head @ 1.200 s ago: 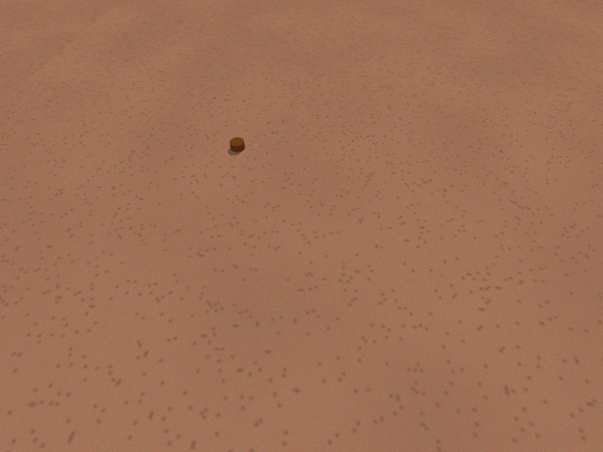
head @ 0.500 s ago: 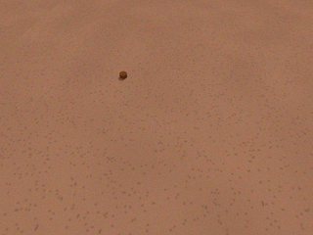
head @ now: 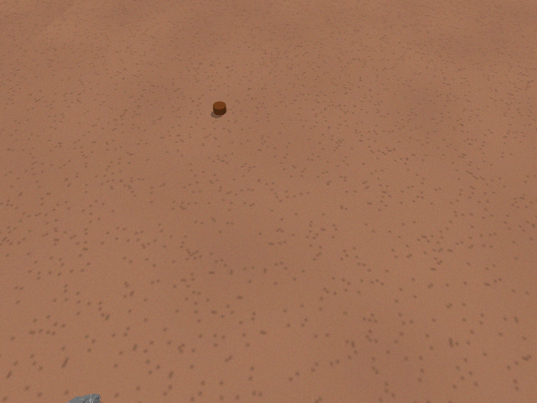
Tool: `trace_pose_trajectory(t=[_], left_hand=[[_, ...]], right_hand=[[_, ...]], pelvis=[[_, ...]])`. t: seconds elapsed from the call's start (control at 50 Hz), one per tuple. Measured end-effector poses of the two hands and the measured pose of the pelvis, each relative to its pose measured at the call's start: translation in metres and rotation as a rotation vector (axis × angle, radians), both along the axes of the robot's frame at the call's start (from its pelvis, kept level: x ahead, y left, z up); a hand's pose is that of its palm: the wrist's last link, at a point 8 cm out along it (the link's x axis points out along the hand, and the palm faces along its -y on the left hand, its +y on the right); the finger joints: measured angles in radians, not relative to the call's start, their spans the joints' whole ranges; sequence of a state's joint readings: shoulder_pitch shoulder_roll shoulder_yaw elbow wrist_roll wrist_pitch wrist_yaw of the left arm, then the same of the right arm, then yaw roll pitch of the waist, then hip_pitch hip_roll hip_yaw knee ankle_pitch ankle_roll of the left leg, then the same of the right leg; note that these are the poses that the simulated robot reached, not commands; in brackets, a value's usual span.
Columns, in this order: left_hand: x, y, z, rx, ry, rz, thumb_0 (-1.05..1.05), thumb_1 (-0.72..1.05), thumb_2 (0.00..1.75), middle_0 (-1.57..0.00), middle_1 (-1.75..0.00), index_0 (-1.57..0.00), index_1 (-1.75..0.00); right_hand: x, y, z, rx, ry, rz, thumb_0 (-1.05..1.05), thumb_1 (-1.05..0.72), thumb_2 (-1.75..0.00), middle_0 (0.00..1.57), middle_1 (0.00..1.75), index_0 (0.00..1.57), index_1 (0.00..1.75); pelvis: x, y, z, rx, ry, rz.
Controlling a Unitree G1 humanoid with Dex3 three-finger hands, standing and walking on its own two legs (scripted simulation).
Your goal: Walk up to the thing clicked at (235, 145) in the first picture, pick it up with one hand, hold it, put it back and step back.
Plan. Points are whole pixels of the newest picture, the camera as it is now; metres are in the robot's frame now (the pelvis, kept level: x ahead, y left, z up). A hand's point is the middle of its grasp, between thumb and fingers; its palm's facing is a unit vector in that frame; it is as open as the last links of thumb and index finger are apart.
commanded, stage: walk up
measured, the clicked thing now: (219, 108) +1.70 +0.21 -0.76
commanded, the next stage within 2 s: none
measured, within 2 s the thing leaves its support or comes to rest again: neither
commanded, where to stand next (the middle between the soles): +0.04 +0.01 m, yaw +37 degrees
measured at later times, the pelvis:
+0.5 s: pelvis +0.00 +0.01 -0.03, yaw +19 degrees
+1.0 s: pelvis +0.00 -0.03 -0.02, yaw +32 degrees
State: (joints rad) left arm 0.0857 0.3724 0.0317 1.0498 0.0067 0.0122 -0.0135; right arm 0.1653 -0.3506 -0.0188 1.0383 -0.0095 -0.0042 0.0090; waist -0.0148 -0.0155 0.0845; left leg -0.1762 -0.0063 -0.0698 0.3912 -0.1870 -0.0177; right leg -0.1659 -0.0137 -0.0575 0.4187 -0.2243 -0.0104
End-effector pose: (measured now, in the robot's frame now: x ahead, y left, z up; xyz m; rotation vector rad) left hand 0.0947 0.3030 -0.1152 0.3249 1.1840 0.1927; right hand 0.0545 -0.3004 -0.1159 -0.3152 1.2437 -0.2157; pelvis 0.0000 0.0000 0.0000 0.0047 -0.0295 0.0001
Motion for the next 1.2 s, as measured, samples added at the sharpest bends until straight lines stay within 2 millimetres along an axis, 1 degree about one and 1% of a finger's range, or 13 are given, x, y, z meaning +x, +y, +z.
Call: trace_pose_trajectory(t=[0.06, 0.12, 0.24, 0.34, 0.42, 0.48, 0.64, 0.8, 0.9, 1.0, 1.06, 1.12, 1.2], left_hand=[[-0.001, 0.004, 0.002, 0.025, -0.039, 0.028, 0.01, 0.91, 0.90, -0.20, -0.30, -0.21, -0.30], [-0.014, 0.005, 0.004, 0.046, -0.054, 0.057, 0.01, 0.91, 0.90, -0.20, -0.30, -0.21, -0.30], [-0.047, 0.007, 0.013, 0.056, -0.043, 0.127, 0.01, 0.91, 0.90, -0.20, -0.30, -0.21, -0.30], [-0.069, 0.015, 0.006, 0.041, -0.077, 0.187, 0.01, 0.90, 0.90, -0.21, -0.30, -0.21, -0.30], [-0.088, 0.030, -0.014, 0.017, -0.102, 0.258, 0.01, 0.90, 0.90, -0.21, -0.30, -0.21, -0.30], [-0.104, 0.037, -0.028, 0.003, -0.080, 0.322, 0.01, 0.90, 0.90, -0.20, -0.30, -0.21, -0.30], [-0.145, 0.020, -0.022, -0.011, -0.031, 0.422, 0.01, 0.91, 0.90, -0.20, -0.30, -0.21, -0.30], [-0.188, -0.015, -0.010, 0.087, 0.005, 0.503, 0.01, 0.91, 0.90, -0.20, -0.30, -0.21, -0.30], [-0.211, -0.033, 0.013, 0.102, 0.015, 0.561, 0.01, 0.91, 0.90, -0.21, -0.30, -0.21, -0.30], [-0.229, -0.031, 0.022, 0.126, 0.007, 0.575, 0.01, 0.90, 0.90, -0.21, -0.30, -0.21, -0.30], [-0.242, -0.022, 0.015, 0.129, -0.004, 0.595, 0.01, 0.90, 0.90, -0.21, -0.30, -0.21, -0.30], [-0.254, -0.011, -0.003, 0.119, -0.009, 0.625, 0.01, 0.90, 0.90, -0.21, -0.30, -0.21, -0.30], [-0.257, -0.017, -0.016, 0.070, 0.004, 0.670, 0.01, 0.91, 0.90, -0.20, -0.30, -0.21, -0.30]], right_hand=[[0.002, -0.012, -0.002, -0.017, 0.028, 0.039, 0.00, -0.91, -0.90, 0.21, 0.30, 0.20, 0.30], [0.012, -0.025, -0.004, -0.046, 0.049, 0.075, 0.00, -0.91, -0.90, 0.21, 0.30, 0.20, 0.30], [0.055, -0.030, 0.009, -0.072, -0.001, 0.196, 0.00, -0.91, -0.90, 0.20, 0.30, 0.20, 0.30], [0.090, -0.014, 0.013, -0.078, -0.058, 0.290, 0.00, -0.91, -0.90, 0.20, 0.29, 0.20, 0.30], [0.113, 0.010, 0.011, -0.097, -0.108, 0.360, 0.00, -0.91, -0.90, 0.20, 0.29, 0.20, 0.30], [0.121, 0.027, 0.012, -0.105, -0.144, 0.400, 0.00, -0.91, -0.90, 0.20, 0.30, 0.20, 0.30], [0.148, 0.043, 0.019, -0.094, -0.165, 0.508, 0.00, -0.90, -0.90, 0.21, 0.30, 0.20, 0.30], [0.192, 0.039, -0.012, -0.039, -0.183, 0.575, 0.00, -0.90, -0.90, 0.21, 0.30, 0.20, 0.30], [0.202, 0.052, -0.009, 0.009, -0.162, 0.629, 0.00, -0.91, -0.90, 0.20, 0.30, 0.20, 0.30], [0.201, 0.062, -0.009, 0.020, -0.126, 0.677, 0.00, -0.91, -0.90, 0.20, 0.30, 0.20, 0.30], [0.199, 0.072, -0.010, 0.007, -0.112, 0.708, 0.00, -0.91, -0.90, 0.20, 0.30, 0.20, 0.30], [0.194, 0.082, -0.011, -0.014, -0.123, 0.726, 0.00, -0.91, -0.90, 0.20, 0.30, 0.20, 0.30], [0.186, 0.090, -0.005, -0.017, -0.141, 0.741, 0.00, -0.91, -0.90, 0.21, 0.30, 0.20, 0.30]], pelvis=[[-0.006, -0.009, -0.004, 0.002, 0.012, 0.049], [-0.009, -0.016, -0.008, -0.006, 0.018, 0.090], [-0.010, -0.016, -0.003, 0.023, 0.016, 0.162], [-0.007, -0.008, -0.010, 0.009, 0.002, 0.233], [-0.003, 0.003, -0.025, 0.008, -0.010, 0.284], [-0.002, 0.007, -0.030, 0.033, -0.022, 0.304], [0.002, 0.000, -0.022, -0.004, -0.011, 0.401], [0.005, -0.028, -0.034, -0.028, -0.022, 0.477], [0.004, -0.030, -0.019, 0.025, -0.011, 0.515], [0.000, -0.026, -0.016, 0.016, -0.003, 0.559], [-0.004, -0.022, -0.021, 0.007, -0.007, 0.592], [-0.009, -0.016, -0.031, 0.038, -0.018, 0.608], [-0.011, -0.013, -0.030, 0.022, -0.028, 0.630]])
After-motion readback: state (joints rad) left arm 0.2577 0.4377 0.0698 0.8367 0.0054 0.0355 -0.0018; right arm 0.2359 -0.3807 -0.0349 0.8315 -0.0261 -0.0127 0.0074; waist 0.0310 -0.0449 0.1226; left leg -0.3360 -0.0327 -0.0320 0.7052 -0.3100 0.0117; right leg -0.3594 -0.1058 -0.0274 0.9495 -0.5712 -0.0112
